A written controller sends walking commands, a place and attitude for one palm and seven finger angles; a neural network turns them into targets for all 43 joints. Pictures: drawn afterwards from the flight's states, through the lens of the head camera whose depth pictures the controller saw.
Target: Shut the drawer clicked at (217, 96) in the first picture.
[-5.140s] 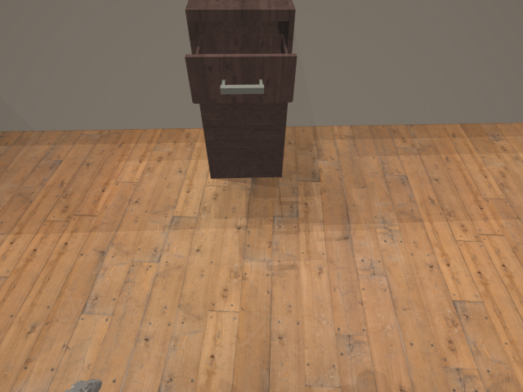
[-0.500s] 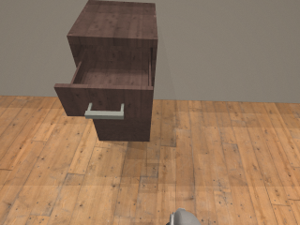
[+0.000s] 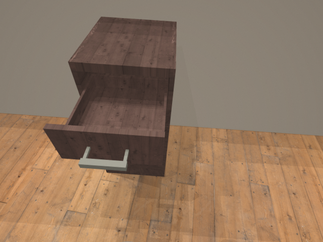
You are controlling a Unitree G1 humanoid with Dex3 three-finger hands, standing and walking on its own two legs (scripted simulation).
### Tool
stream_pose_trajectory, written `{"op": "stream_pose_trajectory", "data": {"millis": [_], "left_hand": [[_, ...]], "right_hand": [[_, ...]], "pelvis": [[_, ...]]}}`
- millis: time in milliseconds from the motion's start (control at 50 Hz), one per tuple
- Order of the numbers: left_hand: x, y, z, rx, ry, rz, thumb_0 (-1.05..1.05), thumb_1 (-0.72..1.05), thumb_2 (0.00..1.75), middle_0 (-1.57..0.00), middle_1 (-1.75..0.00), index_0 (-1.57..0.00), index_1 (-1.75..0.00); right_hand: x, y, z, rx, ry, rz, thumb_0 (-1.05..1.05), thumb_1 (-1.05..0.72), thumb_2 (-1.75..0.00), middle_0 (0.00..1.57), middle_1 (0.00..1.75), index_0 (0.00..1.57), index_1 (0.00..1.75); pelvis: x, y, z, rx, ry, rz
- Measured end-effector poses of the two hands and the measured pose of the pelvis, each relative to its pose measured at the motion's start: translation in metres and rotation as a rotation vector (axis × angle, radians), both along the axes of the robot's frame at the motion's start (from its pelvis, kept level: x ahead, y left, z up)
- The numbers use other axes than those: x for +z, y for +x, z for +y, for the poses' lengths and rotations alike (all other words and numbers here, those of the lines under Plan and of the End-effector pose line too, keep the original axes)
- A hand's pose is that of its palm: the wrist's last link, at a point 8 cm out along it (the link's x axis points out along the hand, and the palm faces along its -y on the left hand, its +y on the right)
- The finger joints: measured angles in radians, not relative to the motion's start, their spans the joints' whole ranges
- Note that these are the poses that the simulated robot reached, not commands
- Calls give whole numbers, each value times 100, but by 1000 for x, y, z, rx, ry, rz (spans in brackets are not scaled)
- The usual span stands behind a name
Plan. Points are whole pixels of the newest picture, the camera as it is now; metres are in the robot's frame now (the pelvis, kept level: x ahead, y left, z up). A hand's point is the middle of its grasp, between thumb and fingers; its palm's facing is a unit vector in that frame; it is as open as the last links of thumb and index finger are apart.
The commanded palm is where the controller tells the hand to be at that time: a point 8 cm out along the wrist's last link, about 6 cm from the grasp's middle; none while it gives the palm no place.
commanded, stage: come to a stop and stand still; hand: left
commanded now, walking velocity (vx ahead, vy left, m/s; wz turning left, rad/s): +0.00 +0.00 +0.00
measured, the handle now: (105, 158) +0.35 +0.20 -0.04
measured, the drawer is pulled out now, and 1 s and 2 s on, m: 0.28 0.28 0.28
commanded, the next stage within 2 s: look again from close up in 1.66 s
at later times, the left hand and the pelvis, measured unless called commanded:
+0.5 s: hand out of the picture +0.05 +0.17 -0.18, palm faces +0.03 -0.96 -0.28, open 7.4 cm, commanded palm none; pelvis +0.01 -0.03 -0.01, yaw -2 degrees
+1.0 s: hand out of the picture -0.03 +0.16 -0.17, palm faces +0.08 -0.97 -0.23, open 7.4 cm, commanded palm none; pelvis -0.02 -0.03 +0.00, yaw -2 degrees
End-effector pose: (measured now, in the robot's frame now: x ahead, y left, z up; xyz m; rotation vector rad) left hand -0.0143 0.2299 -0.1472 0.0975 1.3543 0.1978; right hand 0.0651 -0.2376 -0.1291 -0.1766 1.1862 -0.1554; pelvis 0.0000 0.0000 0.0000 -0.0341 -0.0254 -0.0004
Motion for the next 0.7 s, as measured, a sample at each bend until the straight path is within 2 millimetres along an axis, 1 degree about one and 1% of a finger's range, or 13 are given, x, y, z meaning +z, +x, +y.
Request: {"op": "stream_pose_trajectory", "data": {"millis": [60, 100, 160, 180, 260, 320, 380, 440, 480, 520, 560, 640, 700], "left_hand": [[-12, -8, 5, 37, -31, 61, 0, 92, 90, -20, -30, -20, -29], [-16, -10, 6, 44, -44, 105, 0, 92, 90, -20, -30, -20, -29], [-13, -7, 5, 32, -53, 153, 0, 92, 90, -20, -30, -20, -29], [-12, -4, 4, 25, -55, 161, 0, 92, 90, -20, -30, -20, -29], [-8, 11, 4, 1, -46, 159, 0, 91, 90, -20, -30, -20, -29], [-7, 26, 6, -8, -20, 125, 0, 91, 90, -20, -30, -20, -29], [-4, 40, 4, -18, 14, 77, 0, 91, 90, -20, -30, -20, -29], [2, 53, -3, -39, 53, 20, 0, 91, 90, -20, -30, -20, -29], [4, 59, -11, -55, 81, -22, 0, 91, 90, -19, -30, -20, -29], [6, 60, -21, -74, 108, -53, 0, 91, 90, -19, -30, -20, -29], [14, 58, -33, -81, 108, -66, 0, 91, 90, -19, -30, -20, -29], [30, 52, -51, -79, 102, -81, 0, 91, 90, -20, -30, -20, -29], [36, 46, -55, -66, 107, -85, 0, 91, 90, -20, -30, -20, -29]], "right_hand": [[1, 31, 12, 35, -23, -31, 1, -93, -89, 20, 30, 20, 30], [2, 44, 24, 49, -26, -35, 1, -93, -89, 20, 30, 20, 30], [3, 52, 39, 47, -18, -22, 1, -92, -89, 20, 30, 20, 30], [4, 54, 41, 29, -20, -25, 0, -93, -89, 20, 30, 20, 30], [7, 56, 35, -7, -27, -19, -1, -95, -89, 21, 30, 21, 30], [6, 47, 23, -22, -30, 0, -1, -95, -89, 21, 30, 21, 30], [1, 32, 8, -38, -23, 26, -1, -94, -89, 21, 30, 21, 30], [-9, 14, -9, -55, -1, 47, 0, -93, -89, 21, 30, 21, 30], [-19, 2, -21, -67, 24, 59, 0, -92, -89, 20, 30, 21, 30], [-32, -12, -32, -84, 54, 72, 0, -92, -89, 20, 30, 21, 30], [-35, -26, -39, -90, 77, 105, 1, -92, -89, 20, 30, 20, 30], [-30, -51, -49, -93, 101, 153, 1, -92, -89, 20, 30, 20, 30], [-27, -68, -56, -90, 102, 184, 1, -91, -89, 20, 30, 20, 30]], "pelvis": [[-6, 19, 12, 4, -9, -6], [-6, 28, 17, -4, 9, -13], [-2, 37, 22, -16, 18, -19], [-1, 38, 23, -18, 19, -20], [2, 36, 20, -27, 19, -16], [3, 31, 12, -33, 22, -11], [1, 24, 0, -37, 27, -7], [-2, 17, -15, -39, 35, -9], [-7, 12, -26, -39, 49, -11], [-13, 7, -38, -40, 65, -16], [-9, 4, -45, -31, 62, -22], [2, -1, -54, -36, 86, -14], [7, -5, -58, -30, 93, -4]]}}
